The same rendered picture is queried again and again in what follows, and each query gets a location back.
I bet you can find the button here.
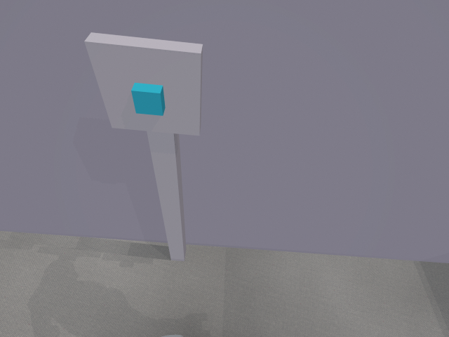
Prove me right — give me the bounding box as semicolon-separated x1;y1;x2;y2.
131;83;165;116

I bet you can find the panel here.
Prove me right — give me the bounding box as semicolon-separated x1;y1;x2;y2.
84;32;203;261

